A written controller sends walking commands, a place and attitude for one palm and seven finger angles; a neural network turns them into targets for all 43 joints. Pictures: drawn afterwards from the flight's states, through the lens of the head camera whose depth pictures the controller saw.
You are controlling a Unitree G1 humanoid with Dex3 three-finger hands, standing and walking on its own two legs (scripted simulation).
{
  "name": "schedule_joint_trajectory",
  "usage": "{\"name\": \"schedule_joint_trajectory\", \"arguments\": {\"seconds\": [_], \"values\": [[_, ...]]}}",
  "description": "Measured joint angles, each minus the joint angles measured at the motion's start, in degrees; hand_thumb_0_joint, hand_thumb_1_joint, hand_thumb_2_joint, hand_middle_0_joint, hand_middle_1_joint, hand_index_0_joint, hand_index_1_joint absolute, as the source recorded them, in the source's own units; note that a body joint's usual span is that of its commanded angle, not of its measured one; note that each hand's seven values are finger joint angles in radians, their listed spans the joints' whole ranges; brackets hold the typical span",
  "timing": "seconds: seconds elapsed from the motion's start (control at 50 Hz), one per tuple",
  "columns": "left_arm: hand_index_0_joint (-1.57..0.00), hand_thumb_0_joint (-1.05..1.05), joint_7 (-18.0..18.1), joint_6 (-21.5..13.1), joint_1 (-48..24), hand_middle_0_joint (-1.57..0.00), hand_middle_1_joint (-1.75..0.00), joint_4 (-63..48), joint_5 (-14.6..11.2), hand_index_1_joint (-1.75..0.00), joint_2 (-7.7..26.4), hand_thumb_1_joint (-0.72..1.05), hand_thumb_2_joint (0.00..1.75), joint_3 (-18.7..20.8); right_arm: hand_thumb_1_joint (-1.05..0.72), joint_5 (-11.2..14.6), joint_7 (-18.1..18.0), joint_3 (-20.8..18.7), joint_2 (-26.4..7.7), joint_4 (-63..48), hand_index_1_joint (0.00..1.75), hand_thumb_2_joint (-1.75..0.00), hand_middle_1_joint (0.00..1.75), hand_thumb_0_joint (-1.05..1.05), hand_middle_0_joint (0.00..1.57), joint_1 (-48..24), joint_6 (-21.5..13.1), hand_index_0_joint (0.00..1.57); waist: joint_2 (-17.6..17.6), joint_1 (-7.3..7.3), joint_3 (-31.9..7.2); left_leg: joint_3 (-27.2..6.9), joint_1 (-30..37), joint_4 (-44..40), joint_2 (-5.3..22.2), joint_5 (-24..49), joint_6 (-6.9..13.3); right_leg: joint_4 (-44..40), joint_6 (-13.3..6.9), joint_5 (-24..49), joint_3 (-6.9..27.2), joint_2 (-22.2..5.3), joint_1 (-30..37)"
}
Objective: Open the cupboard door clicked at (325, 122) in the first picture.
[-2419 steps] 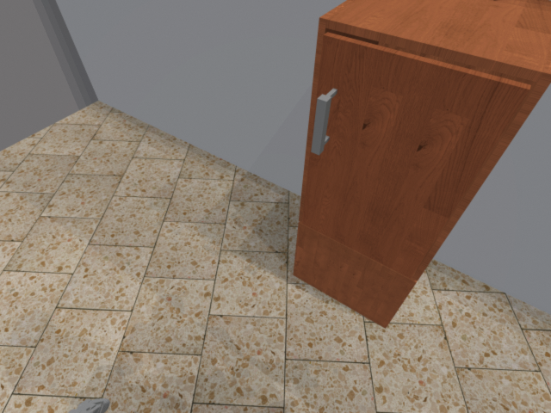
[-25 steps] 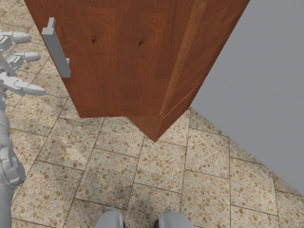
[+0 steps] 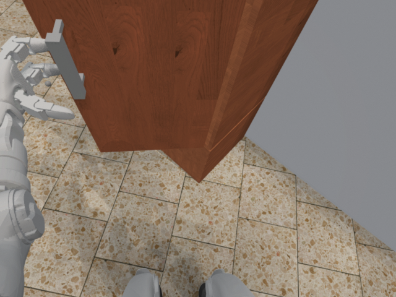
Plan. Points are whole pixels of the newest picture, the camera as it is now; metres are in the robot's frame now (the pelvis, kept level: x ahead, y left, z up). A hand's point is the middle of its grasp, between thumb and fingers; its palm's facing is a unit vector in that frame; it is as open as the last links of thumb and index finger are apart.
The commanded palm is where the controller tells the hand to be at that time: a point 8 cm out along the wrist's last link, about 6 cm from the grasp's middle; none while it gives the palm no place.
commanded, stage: slide the fingers in behind the handle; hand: left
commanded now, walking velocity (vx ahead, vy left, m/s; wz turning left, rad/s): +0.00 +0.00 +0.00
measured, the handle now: (70, 62) +0.55 +0.22 +0.10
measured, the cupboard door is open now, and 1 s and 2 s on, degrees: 48 48 49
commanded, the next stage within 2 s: close the thumb around the handle in 1.06 s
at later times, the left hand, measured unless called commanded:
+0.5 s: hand (69, 85) +0.49 +0.21 +0.10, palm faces +0.02 -1.00 +0.01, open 14.0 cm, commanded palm +0.47 +0.25 +0.10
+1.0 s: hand (81, 83) +0.50 +0.19 +0.10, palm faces +0.04 -1.00 -0.01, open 14.0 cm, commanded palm +0.47 +0.24 +0.10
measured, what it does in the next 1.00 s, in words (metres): stands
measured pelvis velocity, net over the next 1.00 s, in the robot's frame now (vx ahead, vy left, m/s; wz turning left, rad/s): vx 0.00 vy -0.01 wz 0.01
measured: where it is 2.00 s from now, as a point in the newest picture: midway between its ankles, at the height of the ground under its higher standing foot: outside the picture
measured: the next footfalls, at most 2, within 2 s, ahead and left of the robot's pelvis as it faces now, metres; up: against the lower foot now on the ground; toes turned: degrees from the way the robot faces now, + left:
none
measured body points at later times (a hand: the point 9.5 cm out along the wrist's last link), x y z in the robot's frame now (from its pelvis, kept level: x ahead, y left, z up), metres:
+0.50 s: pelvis +0.00 +0.00 +0.00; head +0.11 +0.02 +0.44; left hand +0.49 +0.26 +0.10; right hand +0.02 -0.27 -0.10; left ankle +0.02 +0.09 -0.68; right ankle +0.00 -0.13 -0.68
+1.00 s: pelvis +0.00 -0.01 +0.00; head +0.11 +0.01 +0.44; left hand +0.49 +0.24 +0.10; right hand +0.01 -0.28 -0.11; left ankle +0.02 +0.09 -0.68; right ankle +0.00 -0.13 -0.68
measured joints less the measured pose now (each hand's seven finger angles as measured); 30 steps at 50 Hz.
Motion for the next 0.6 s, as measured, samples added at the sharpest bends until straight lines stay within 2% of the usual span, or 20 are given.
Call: {"name": "schedule_joint_trajectory", "arguments": {"seconds": [0.16, 0.34, 0.6], "values": [[-0.3, -0.01, 1.2, 0.5, 0.9, -0.3, -1.19, -0.5, -0.2, -1.2, -2.1, -0.5, 0.3, -0.5, -0.9, 0.0, 0.4, 0.0, 0.3, 0.1, 0.3, -0.9, 0.3, 0.01, 0.2, 0.1, 0.3, 0.2, 0.2, 0.37, -0.3, 0.2, 1.0, -0.4, -0.1, -0.2, 0.0, -0.2, 0.0, -0.3, 0.3, 0.0, 0.8], [-0.3, -0.01, 3.1, -0.6, 2.2, -0.3, -1.19, -2.7, -0.5, -1.2, -5.1, -0.5, 0.3, -2.1, -0.91, -0.1, 0.9, -0.7, 0.5, 0.6, 0.3, -0.9, 0.3, 0.01, 0.2, -0.1, 0.2, 0.2, 0.4, 1.03, -0.6, 0.2, 1.8, -0.6, -0.2, -0.4, -0.1, -0.3, -0.1, -0.5, 0.2, -0.1, 1.6], [-0.3, -0.01, 6.8, -1.3, 1.5, -0.3, -1.2, -2.8, 0.5, -1.2, -8.0, -0.5, 0.3, -4.2, -0.91, -0.3, 1.3, -1.0, 0.6, 0.5, 0.3, -0.9, 0.3, 0.01, 0.2, -0.8, -0.5, 0.2, 0.4, 1.06, -0.6, 0.0, 2.1, -0.7, -0.4, -0.1, -0.4, 0.3, -0.3, -0.7, 0.1, -0.3, 1.7]]}}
